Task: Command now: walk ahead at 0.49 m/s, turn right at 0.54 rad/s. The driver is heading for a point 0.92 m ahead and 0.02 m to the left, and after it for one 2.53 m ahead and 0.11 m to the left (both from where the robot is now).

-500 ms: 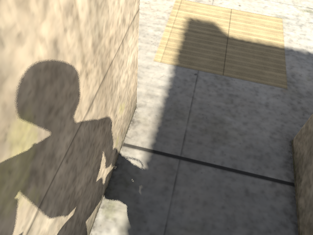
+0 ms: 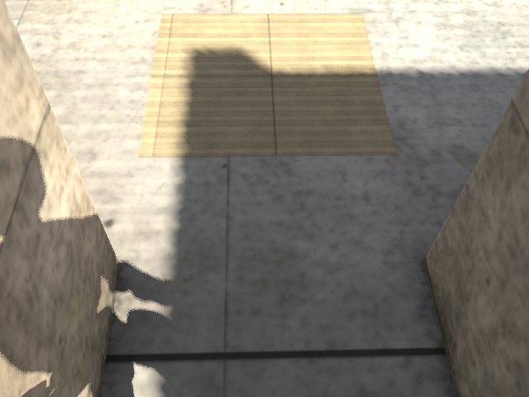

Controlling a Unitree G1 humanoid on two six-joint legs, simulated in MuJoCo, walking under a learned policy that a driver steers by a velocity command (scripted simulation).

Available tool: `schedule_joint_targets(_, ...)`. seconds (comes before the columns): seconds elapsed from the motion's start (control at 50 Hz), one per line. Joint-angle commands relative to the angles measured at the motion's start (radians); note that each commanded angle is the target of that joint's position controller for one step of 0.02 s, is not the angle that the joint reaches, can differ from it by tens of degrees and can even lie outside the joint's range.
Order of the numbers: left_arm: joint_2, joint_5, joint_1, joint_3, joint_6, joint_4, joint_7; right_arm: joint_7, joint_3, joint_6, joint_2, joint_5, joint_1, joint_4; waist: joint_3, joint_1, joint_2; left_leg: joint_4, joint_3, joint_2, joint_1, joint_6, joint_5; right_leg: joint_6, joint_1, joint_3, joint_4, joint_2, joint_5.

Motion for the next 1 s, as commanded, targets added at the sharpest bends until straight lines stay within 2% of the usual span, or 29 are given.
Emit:
schedule_joint_targets(0.02,0.115,-0.005,0.010,0.020,-0.035,-0.082,0.016,0.008,-0.046,0.000,-0.116,-0.019,0.061,-0.059,-0.064,-0.053,-0.038,-0.132,-0.008,0.015,-0.099,-0.024,0.098,-0.192,0.052,0.374,-0.228,-0.309,0.137)
schedule_joint_targets(0.12,0.136,-0.018,0.106,0.019,0.004,-0.068,0.041,0.065,-0.015,-0.035,-0.047,-0.031,-0.207,-0.132,0.008,0.051,-0.059,-0.628,0.104,-0.108,0.089,-0.013,0.509,-0.118,-0.093,0.228,-0.224,-0.192,0.083)
schedule_joint_targets(0.16,0.142,-0.028,0.157,0.023,0.004,-0.042,0.033,0.070,-0.024,-0.034,-0.065,-0.021,-0.240,-0.150,0.015,0.071,-0.088,-0.709,0.093,-0.144,0.149,-0.019,0.527,-0.103,-0.063,0.270,-0.213,-0.207,0.085)
schedule_joint_targets(0.2,0.138,-0.043,0.169,0.026,0.003,-0.027,0.029,0.060,-0.045,-0.032,-0.106,-0.007,-0.238,-0.170,-0.007,0.045,-0.144,-0.777,0.057,-0.162,0.161,-0.013,0.412,-0.090,0.053,0.330,-0.150,-0.229,0.148)
schedule_joint_targets(0.26,0.120,-0.038,0.117,0.025,0.015,-0.051,0.051,0.056,-0.071,-0.021,-0.139,-0.006,-0.126,-0.142,-0.084,-0.043,-0.178,-0.824,0.016,-0.159,0.253,0.034,0.285,-0.062,0.186,0.384,-0.011,-0.252,0.295)
schedule_joint_targets(0.28,0.098,-0.031,0.090,0.013,0.013,-0.066,0.046,0.055,-0.084,-0.020,-0.168,-0.013,-0.017,-0.115,-0.160,-0.107,-0.147,-0.848,0.020,-0.130,0.407,0.071,0.319,-0.035,0.178,0.342,0.124,-0.217,0.363)
schedule_joint_targets(0.3,0.060,-0.008,0.089,-0.003,0.011,-0.105,0.038,0.052,-0.096,-0.013,-0.216,-0.024,0.129,-0.089,-0.341,-0.144,-0.057,-0.781,-0.095,0.011,0.698,0.114,0.491,-0.001,0.072,0.273,0.361,-0.170,0.172)
schedule_joint_targets(0.32,0.015,-0.034,0.315,-0.022,0.014,-0.076,0.039,0.067,-0.111,-0.006,-0.248,-0.029,0.228,-0.041,-0.534,-0.077,0.285,-0.816,-0.526,0.242,1.048,0.307,0.253,0.063,-0.231,0.168,0.687,-0.050,-0.387)
schedule_joint_targets(0.34,0.058,-0.041,0.385,-0.023,0.011,-0.024,0.051,0.086,-0.093,-0.001,-0.173,-0.001,0.243,-0.026,-0.506,-0.076,0.268,-0.891,-0.710,0.272,1.016,0.340,0.016,0.077,-0.359,0.164,0.845,-0.112,-0.461)
schedule_joint_targets(0.36,0.096,-0.031,0.291,-0.016,0.015,-0.015,0.057,0.087,-0.065,0.014,-0.076,0.016,0.212,-0.022,-0.345,-0.108,0.138,-0.889,-0.561,0.210,0.899,0.303,-0.001,0.094,-0.427,0.143,0.919,-0.153,-0.385)
schedule_joint_targets(0.38,0.107,-0.012,0.184,-0.013,0.012,-0.036,0.063,0.084,-0.058,0.030,-0.075,0.006,0.175,-0.024,-0.234,-0.122,0.062,-0.912,-0.429,0.160,0.767,0.274,0.105,0.107,-0.434,0.097,0.919,-0.170,-0.323)
schedule_joint_targets(0.42,0.113,0.008,0.050,-0.002,0.005,-0.090,0.067,0.076,-0.051,0.039,-0.069,-0.018,0.088,-0.025,-0.111,-0.080,0.055,-0.963,-0.262,0.087,0.570,0.242,0.354,0.110,-0.389,0.059,0.797,-0.211,-0.230)
schedule_joint_targets(0.44,0.100,-0.004,0.037,0.000,0.006,-0.100,0.066,0.069,-0.053,0.033,-0.066,-0.008,0.096,-0.003,-0.087,-0.071,0.096,-0.988,-0.221,0.062,0.539,0.232,0.374,0.111,-0.368,0.042,0.743,-0.225,-0.218)
schedule_joint_targets(0.48,0.066,-0.015,0.001,-0.004,0.002,-0.120,0.070,0.064,-0.047,0.030,-0.054,0.001,0.132,0.027,-0.067,-0.068,0.091,-1.038,-0.213,0.069,0.518,0.266,0.348,0.114,-0.375,0.022,0.658,-0.256,-0.212)
schedule_joint_targets(0.54,0.028,-0.032,-0.075,-0.015,0.003,-0.147,0.073,0.049,-0.059,0.026,-0.106,0.004,0.173,0.062,-0.019,-0.069,0.063,-1.103,-0.202,0.106,0.499,0.282,0.335,0.119,-0.445,0.010,0.565,-0.292,-0.107)
schedule_joint_targets(0.64,0.000,-0.014,-0.199,-0.038,0.003,-0.162,0.059,0.040,-0.056,0.047,-0.114,0.016,0.177,0.091,0.037,-0.083,0.040,-1.138,0.004,0.019,0.330,0.210,0.337,0.128,-0.253,-0.037,0.283,-0.262,0.189)
schedule_joint_targets(0.68,0.020,-0.031,-0.261,-0.037,-0.002,-0.186,0.053,0.043,-0.056,0.040,-0.136,0.028,0.222,0.115,0.056,-0.109,0.031,-1.144,-0.020,0.045,0.333,0.215,0.326,0.135,-0.195,-0.050,0.221,-0.251,0.193)
schedule_joint_targets(0.72,0.031,-0.051,-0.264,-0.032,-0.017,-0.198,0.040,0.050,-0.064,0.046,-0.154,0.030,0.230,0.135,0.061,-0.080,0.046,-1.079,-0.040,0.061,0.414,0.197,0.392,0.115,-0.182,-0.017,0.139,-0.259,0.132)
schedule_joint_targets(0.74,0.068,-0.053,-0.236,-0.024,-0.022,-0.199,0.040,0.053,-0.069,0.046,-0.165,0.027,0.243,0.135,0.031,-0.062,0.052,-1.052,-0.048,0.085,0.464,0.185,0.460,0.098,-0.138,-0.021,0.115,-0.253,0.104)
schedule_joint_targets(0.76,0.102,-0.044,-0.158,-0.006,-0.019,-0.179,0.046,0.058,-0.074,0.046,-0.180,0.030,0.231,0.139,-0.027,-0.014,0.050,-0.952,-0.030,0.074,0.476,0.170,0.589,0.083,-0.029,-0.053,0.098,-0.225,0.076)
schedule_joint_targets(0.78,0.151,-0.042,-0.030,0.024,-0.015,-0.139,0.058,0.059,-0.060,0.053,-0.142,0.026,0.264,0.152,-0.142,0.040,0.006,-0.791,-0.005,0.018,0.457,0.135,0.653,0.067,0.173,-0.077,0.078,-0.205,0.104)
schedule_joint_targets(0.8,0.208,-0.003,0.172,0.040,-0.009,-0.111,0.060,0.052,-0.030,0.066,-0.076,-0.009,0.261,0.136,-0.309,0.118,-0.089,-0.468,0.052,-0.077,0.270,0.083,0.424,0.039,0.476,0.083,0.138,-0.371,0.222)
schedule_joint_targets(0.82,0.279,0.002,0.244,0.053,-0.015,-0.075,0.029,0.043,0.007,0.062,0.056,0.018,0.368,0.090,-0.462,0.059,-0.361,-0.103,0.026,-0.206,0.026,0.025,-0.196,-0.120,0.639,0.535,-0.030,-0.627,0.057)
schedule_joint_targets(0.84,0.165,-0.001,0.247,0.024,-0.017,-0.061,0.016,0.046,-0.015,0.065,-0.028,0.028,0.393,0.127,-0.469,0.057,-0.245,0.065,-0.068,-0.148,-0.055,0.024,-0.218,-0.119,0.592,0.651,-0.079,-0.604,-0.191)
schedule_joint_targets(0.86,0.109,-0.002,0.189,0.007,-0.011,-0.054,0.018,0.041,-0.023,0.081,-0.045,0.033,0.335,0.115,-0.318,0.051,-0.126,0.133,-0.033,-0.122,-0.137,0.009,-0.162,-0.083,0.498,0.529,-0.100,-0.593,-0.213)
schedule_joint_targets(0.88,0.096,0.010,0.133,0.003,-0.014,-0.045,0.024,0.029,-0.022,0.090,-0.032,0.020,0.272,0.103,-0.230,0.030,-0.037,0.112,-0.008,-0.089,-0.141,0.001,-0.088,-0.055,0.381,0.414,-0.118,-0.562,-0.178)
schedule_joint_targets(0.92,0.057,0.024,-0.006,-0.008,-0.020,-0.045,0.034,0.005,-0.034,0.116,-0.028,-0.010,0.240,0.079,-0.095,-0.032,-0.102,0.001,-0.049,-0.049,-0.050,0.003,0.048,-0.013,0.168,0.237,-0.196,-0.504,-0.023)
schedule_joint_targets(0.96,0.050,0.024,0.008,-0.005,-0.025,-0.008,0.048,-0.003,-0.039,0.148,-0.017,-0.005,0.249,0.070,-0.064,-0.047,-0.128,-0.041,-0.054,-0.063,-0.017,0.003,0.095,-0.002,0.145,0.130,-0.218,-0.491,0.069)
schedule_joint_targets(1.0,0.114,0.019,0.042,0.026,-0.025,0.030,0.052,0.025,-0.039,0.151,-0.005,0.003,0.222,0.037,-0.037,-0.072,-0.109,-0.120,-0.067,-0.048,-0.029,-0.017,0.144,0.001,0.143,0.044,-0.215,-0.484,0.169)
